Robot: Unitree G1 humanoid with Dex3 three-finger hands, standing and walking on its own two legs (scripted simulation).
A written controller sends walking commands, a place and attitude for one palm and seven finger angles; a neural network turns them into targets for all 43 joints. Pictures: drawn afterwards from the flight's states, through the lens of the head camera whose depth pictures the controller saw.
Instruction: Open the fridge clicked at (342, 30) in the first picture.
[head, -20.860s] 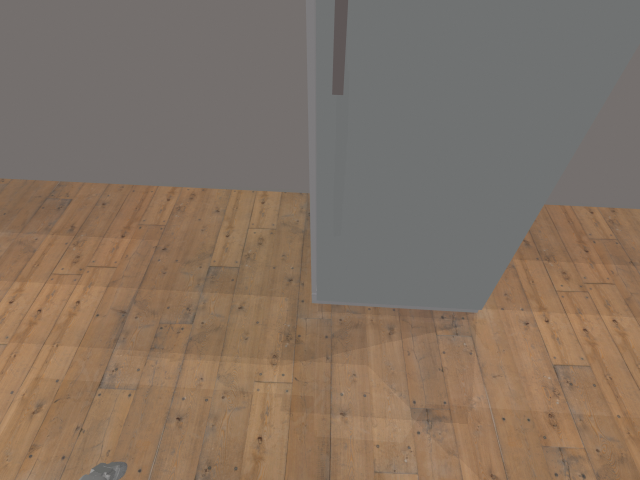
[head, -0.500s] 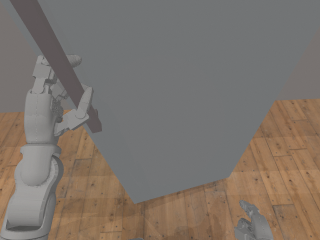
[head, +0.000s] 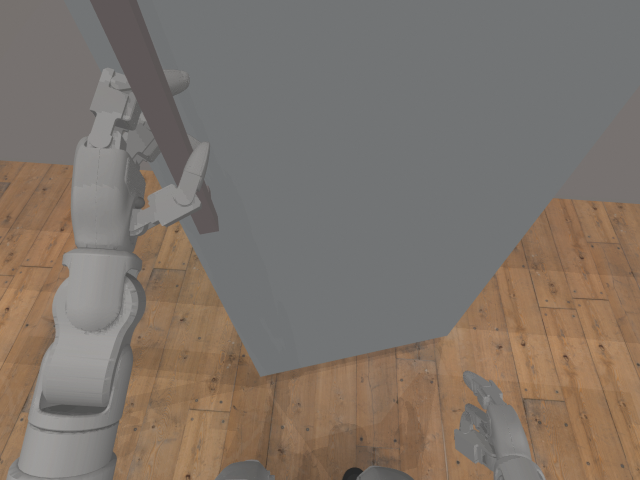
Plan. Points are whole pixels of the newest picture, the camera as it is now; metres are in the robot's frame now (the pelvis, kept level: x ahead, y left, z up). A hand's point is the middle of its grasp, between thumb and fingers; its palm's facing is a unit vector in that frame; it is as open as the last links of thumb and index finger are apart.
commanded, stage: walk backward, drawing the door open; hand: left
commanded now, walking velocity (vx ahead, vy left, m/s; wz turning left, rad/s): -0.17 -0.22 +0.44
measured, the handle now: (158, 88) +0.39 +0.13 +0.28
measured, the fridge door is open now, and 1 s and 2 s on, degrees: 18 36 62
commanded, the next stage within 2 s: none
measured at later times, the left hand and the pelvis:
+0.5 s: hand (209, 257) +0.27 +0.08 +0.21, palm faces +0.18 -0.95 -0.26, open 7.9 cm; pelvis -0.03 -0.06 +0.01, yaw +10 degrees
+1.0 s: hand (274, 358) +0.19 +0.03 +0.21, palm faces +0.38 -0.89 -0.25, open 8.1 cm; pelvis -0.06 -0.18 -0.01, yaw +23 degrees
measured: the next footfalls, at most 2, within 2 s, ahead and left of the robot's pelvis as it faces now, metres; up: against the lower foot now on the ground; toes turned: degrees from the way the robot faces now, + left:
left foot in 0.10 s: -0.01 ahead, +0.17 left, +0.00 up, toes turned +6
left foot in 0.72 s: -0.09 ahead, +0.07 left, +0.00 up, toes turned +16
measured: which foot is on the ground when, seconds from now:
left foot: up 0.00-0.08, down 0.10-0.26, up 0.28-0.70, down 0.72-0.94, up 0.96-1.00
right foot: down 0.00-0.72, up 0.74-0.90, down 0.92-1.00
